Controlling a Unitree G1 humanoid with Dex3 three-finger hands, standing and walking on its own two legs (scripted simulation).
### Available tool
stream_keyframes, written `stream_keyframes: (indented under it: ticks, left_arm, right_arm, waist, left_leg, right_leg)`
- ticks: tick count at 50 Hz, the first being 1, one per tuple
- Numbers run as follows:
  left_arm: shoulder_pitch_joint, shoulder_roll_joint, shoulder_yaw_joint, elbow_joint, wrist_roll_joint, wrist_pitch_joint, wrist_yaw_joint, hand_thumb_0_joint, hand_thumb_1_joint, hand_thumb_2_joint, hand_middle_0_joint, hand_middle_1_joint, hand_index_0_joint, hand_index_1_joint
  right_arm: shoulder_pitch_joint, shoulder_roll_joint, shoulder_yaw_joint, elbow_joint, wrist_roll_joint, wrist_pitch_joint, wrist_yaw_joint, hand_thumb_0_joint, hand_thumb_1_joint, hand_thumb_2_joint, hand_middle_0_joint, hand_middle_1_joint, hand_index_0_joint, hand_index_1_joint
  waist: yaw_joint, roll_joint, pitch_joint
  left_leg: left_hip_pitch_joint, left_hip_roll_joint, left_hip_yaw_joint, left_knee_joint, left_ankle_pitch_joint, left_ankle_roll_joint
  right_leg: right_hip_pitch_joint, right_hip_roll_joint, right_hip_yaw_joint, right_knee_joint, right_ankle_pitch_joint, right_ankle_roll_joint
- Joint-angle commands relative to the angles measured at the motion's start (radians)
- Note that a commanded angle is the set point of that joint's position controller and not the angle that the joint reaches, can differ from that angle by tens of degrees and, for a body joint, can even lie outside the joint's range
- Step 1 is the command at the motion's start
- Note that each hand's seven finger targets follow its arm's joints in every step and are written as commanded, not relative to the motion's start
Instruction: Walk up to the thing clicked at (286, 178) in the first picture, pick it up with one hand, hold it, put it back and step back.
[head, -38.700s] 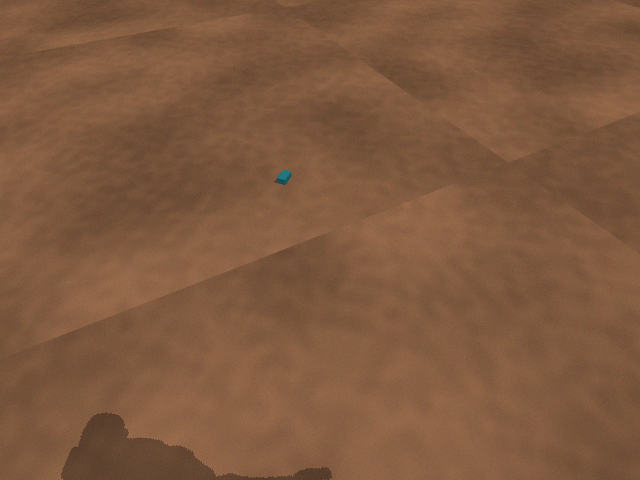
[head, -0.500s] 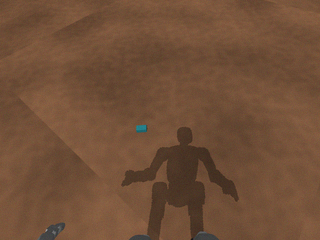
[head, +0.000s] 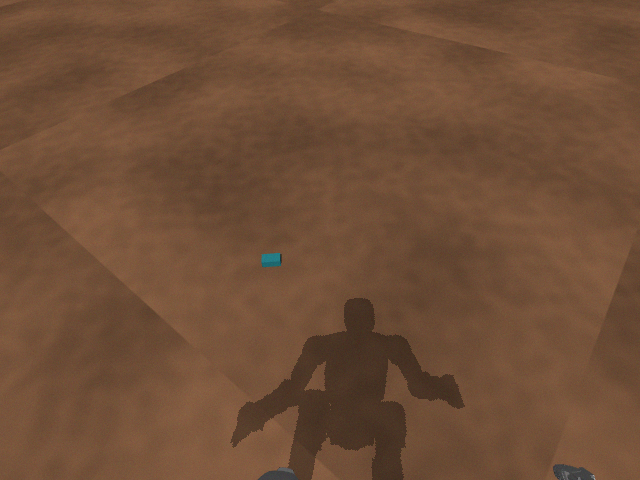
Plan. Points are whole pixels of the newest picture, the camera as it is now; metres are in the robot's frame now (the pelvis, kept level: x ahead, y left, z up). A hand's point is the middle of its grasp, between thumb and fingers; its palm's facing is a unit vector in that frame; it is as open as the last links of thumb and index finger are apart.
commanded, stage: step back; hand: left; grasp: from above
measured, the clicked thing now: (271, 260) +1.06 +0.31 -0.74
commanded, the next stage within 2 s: stand in 0.90 s
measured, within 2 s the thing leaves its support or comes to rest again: neither
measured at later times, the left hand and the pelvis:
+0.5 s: hand out of the picture +0.06 +0.29 -0.13, palm faces +0.06 -0.92 -0.40, open 7.4 cm; pelvis +0.00 +0.00 +0.01, yaw +4 degrees
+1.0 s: hand out of the picture +0.10 +0.29 -0.14, palm faces +0.12 -0.93 -0.35, open 7.4 cm; pelvis +0.04 +0.02 +0.01, yaw +6 degrees
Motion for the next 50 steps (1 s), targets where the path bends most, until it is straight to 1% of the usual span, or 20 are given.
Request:
stream_keyframes:
  ticks: [1,6,10,11,12,13,14,18,21,24,26,27,29,32,37,40,42,44,47,50]
  left_arm:
    - [-0.198,0.276,0.069,-0.122,-0.003,-0.06,0.033,0.0,0.9,0.9,-0.2,-0.3,-0.2,-0.3]
    - [-0.034,0.3,0.084,-0.077,-0.001,-0.064,0.02,0.0,0.9,0.9,-0.2,-0.3,-0.2,-0.3]
    - [-0.073,0.279,0.064,-0.1,-0.015,-0.04,0.011,0.0,0.9,0.9,-0.2,-0.3,-0.2,-0.3]
    - [-0.055,0.228,0.046,-0.1,-0.016,-0.038,0.011,0.0,0.9,0.9,-0.2,-0.3,-0.2,-0.3]
    - [-0.061,0.167,0.029,-0.113,-0.027,-0.041,0.008,0.0,0.9,0.9,-0.2,-0.3,-0.2,-0.3]
    - [-0.125,0.199,0.043,-0.116,-0.034,-0.04,0.012,0.0,0.9,0.9,-0.2,-0.3,-0.2,-0.3]
    - [-0.157,0.27,0.061,-0.113,-0.026,-0.042,0.016,0.0,0.9,0.9,-0.2,-0.3,-0.2,-0.3]
    - [-0.065,0.238,0.055,-0.076,-0.032,-0.052,-0.005,0.0,0.9,0.9,-0.2,-0.3,-0.2,-0.3]
    - [-0.08,0.21,0.055,-0.061,-0.032,-0.057,-0.006,0.0,0.9,0.9,-0.2,-0.3,-0.2,-0.3]
    - [-0.017,0.191,0.055,-0.014,-0.034,-0.069,0.01,0.0,0.9,0.9,-0.2,-0.3,-0.2,-0.3]
    - [0.016,0.253,0.074,0.004,-0.019,-0.076,0.026,0.0,0.9,0.9,-0.2,-0.3,-0.2,-0.3]
    - [0.004,0.315,0.082,-0.017,-0.008,-0.082,0.032,0.0,0.9,0.9,-0.2,-0.3,-0.2,-0.3]
    - [-0.166,0.343,0.078,-0.062,-0.008,-0.076,0.027,0.0,0.9,0.9,-0.2,-0.3,-0.2,-0.3]
    - [-0.191,0.281,0.063,-0.064,-0.019,-0.081,0.026,0.0,0.9,0.9,-0.2,-0.3,-0.2,-0.3]
    - [-0.172,0.282,0.061,-0.04,-0.025,-0.079,0.026,0.0,0.9,0.9,-0.2,-0.3,-0.2,-0.3]
    - [-0.217,0.242,0.047,-0.045,-0.039,-0.062,0.026,0.0,0.9,0.9,-0.2,-0.3,-0.2,-0.3]
    - [-0.189,0.181,0.029,-0.056,-0.053,-0.056,0.028,0.0,0.9,0.9,-0.2,-0.3,-0.2,-0.3]
    - [-0.191,0.198,0.027,-0.009,-0.056,-0.046,0.028,0.0,0.9,0.9,-0.2,-0.3,-0.2,-0.3]
    - [-0.192,0.2,0.011,0.033,-0.048,-0.054,0.013,0.0,0.9,0.9,-0.2,-0.3,-0.2,-0.3]
    - [-0.185,0.188,-0.002,0.054,-0.055,-0.05,0.014,0.0,0.9,0.9,-0.2,-0.3,-0.2,-0.3]
  right_arm:
    - [-0.005,-0.176,-0.048,-0.035,0.018,-0.039,-0.001,0.0,-0.9,-0.9,0.2,0.3,0.2,0.3]
    - [-0.033,-0.15,-0.029,-0.042,-0.004,-0.069,0.012,0.0,-0.9,-0.9,0.2,0.3,0.2,0.3]
    - [0.07,-0.154,-0.052,0.011,-0.007,-0.095,0.012,0.0,-0.9,-0.9,0.2,0.3,0.2,0.3]
    - [0.104,-0.166,-0.064,0.023,-0.011,-0.105,0.008,0.0,-0.9,-0.9,0.2,0.3,0.2,0.3]
    - [0.151,-0.233,-0.084,0.026,-0.019,-0.112,0.004,0.0,-0.9,-0.9,0.2,0.3,0.2,0.3]
    - [0.173,-0.317,-0.097,0.026,-0.016,-0.111,0.004,0.0,-0.9,-0.9,0.2,0.3,0.2,0.3]
    - [0.177,-0.334,-0.104,0.033,-0.006,-0.109,0.007,0.0,-0.9,-0.9,0.2,0.3,0.2,0.3]
    - [0.086,-0.229,-0.072,0.001,-0.007,-0.114,0.005,0.0,-0.9,-0.9,0.2,0.3,0.2,0.3]
    - [0.094,-0.219,-0.066,0.003,-0.007,-0.109,0.007,0.0,-0.9,-0.9,0.2,0.3,0.2,0.3]
    - [0.006,-0.175,-0.04,-0.014,0.009,-0.083,0.005,0.0,-0.9,-0.9,0.2,0.3,0.2,0.3]
    - [0.024,-0.083,-0.006,-0.023,0.025,-0.074,-0.004,0.0,-0.9,-0.9,0.2,0.3,0.2,0.3]
    - [0.054,-0.053,0.007,-0.029,0.029,-0.072,-0.01,0.0,-0.9,-0.9,0.2,0.3,0.2,0.3]
    - [0.119,-0.164,-0.035,0.036,0.017,-0.054,-0.021,0.0,-0.9,-0.9,0.2,0.3,0.2,0.3]
    - [0.131,-0.156,-0.024,0.073,0.016,-0.062,-0.012,0.0,-0.9,-0.9,0.2,0.3,0.2,0.3]
    - [0.107,-0.137,-0.021,0.085,0.004,-0.071,-0.01,0.0,-0.9,-0.9,0.2,0.3,0.2,0.3]
    - [0.148,-0.131,-0.031,0.126,-0.004,-0.084,-0.012,0.0,-0.9,-0.9,0.2,0.3,0.2,0.3]
    - [0.092,-0.212,-0.047,0.105,-0.013,-0.094,-0.02,0.0,-0.9,-0.9,0.2,0.3,0.2,0.3]
    - [-0.055,-0.224,-0.035,0.082,0.007,-0.088,-0.013,0.0,-0.9,-0.9,0.2,0.3,0.2,0.3]
    - [-0.027,-0.17,-0.008,0.1,0.018,-0.11,-0.011,0.0,-0.9,-0.9,0.2,0.3,0.2,0.3]
    - [-0.035,-0.191,-0.008,0.129,0.017,-0.116,-0.017,0.0,-0.9,-0.9,0.2,0.3,0.2,0.3]
  waist:
    - [-0.062,-0.125,0.092]
    - [0.027,-0.254,0.019]
    - [-0.033,-0.209,-0.044]
    - [-0.045,-0.137,-0.089]
    - [-0.065,0.062,-0.137]
    - [-0.086,0.115,-0.098]
    - [-0.101,0.068,-0.041]
    - [-0.042,0.076,0.018]
    - [-0.061,0.13,-0.017]
    - [0.002,0.104,-0.059]
    - [0.031,-0.073,-0.085]
    - [0.017,-0.202,-0.093]
    - [-0.031,-0.148,-0.023]
    - [-0.041,-0.155,-0.011]
    - [-0.026,-0.211,-0.087]
    - [-0.067,-0.158,-0.13]
    - [-0.038,0.013,-0.177]
    - [-0.006,0.053,-0.118]
    - [-0.026,-0.015,-0.135]
    - [-0.025,0.034,-0.156]
  left_leg:
    - [0.01,-0.049,-0.069,0.144,0.034,-0.017]
    - [-0.022,-0.025,0.036,-0.107,-0.049,-0.029]
    - [0.257,-0.059,0.11,-0.422,0.078,0.0]
    - [0.399,-0.018,0.019,-0.447,0.121,0.02]
    - [0.505,0.165,-0.284,-0.509,0.037,0.095]
    - [0.44,0.31,-0.503,-0.558,-0.136,0.211]
    - [0.325,0.342,-0.53,-0.583,-0.233,0.272]
    - [0.278,0.211,-0.256,-0.544,-0.083,0.193]
    - [0.242,0.187,-0.187,-0.498,0.106,0.182]
    - [0.087,0.129,-0.052,-0.33,0.193,0.119]
    - [-0.057,0.009,-0.013,-0.126,0.075,0.045]
    - [-0.099,-0.076,-0.019,0.0,-0.09,0.007]
    - [0.074,0.005,-0.034,0.121,-0.178,-0.001]
    - [0.054,0.011,-0.038,0.076,-0.083,0.003]
    - [0.124,0.015,0.063,-0.117,-0.057,-0.011]
    - [0.288,-0.003,0.1,-0.388,0.243,-0.001]
    - [0.339,0.186,-0.143,-0.396,0.51,0.078]
    - [0.157,0.225,-0.143,-0.374,0.36,0.154]
    - [0.221,0.141,-0.064,-0.396,0.477,0.041]
    - [0.324,0.129,-0.023,-0.382,0.62,0.028]
  right_leg:
    - [-0.219,-0.252,0.236,-0.346,-0.1,-0.146]
    - [0.025,-0.248,0.21,-0.303,-0.067,-0.133]
    - [-0.053,-0.23,0.116,-0.157,0.051,-0.113]
    - [-0.125,-0.192,0.066,-0.026,0.145,-0.081]
    - [-0.295,-0.08,-0.033,0.182,0.079,-0.025]
    - [-0.394,-0.03,-0.071,0.279,-0.181,-0.01]
    - [-0.359,-0.072,0.016,0.329,-0.209,-0.017]
    - [-0.334,-0.097,-0.015,0.232,-0.066,-0.012]
    - [-0.21,-0.069,-0.064,0.104,-0.018,0.011]
    - [0.065,-0.019,-0.121,-0.156,0.17,0.012]
    - [0.201,-0.122,0.069,-0.242,0.154,-0.014]
    - [0.159,-0.333,0.378,-0.372,0.043,-0.078]
    - [-0.151,-0.437,0.458,-0.411,-0.239,-0.208]
    - [-0.106,-0.33,0.249,-0.345,-0.019,-0.154]
    - [-0.024,-0.313,0.134,-0.226,0.343,-0.144]
    - [-0.051,-0.245,0.027,-0.071,0.473,-0.077]
    - [-0.122,-0.129,-0.055,0.069,0.378,0.001]
    - [-0.003,-0.076,-0.073,-0.031,0.047,0.004]
    - [0.085,-0.147,-0.006,-0.121,0.383,-0.003]
    - [0.078,-0.147,-0.015,-0.149,0.464,0.002]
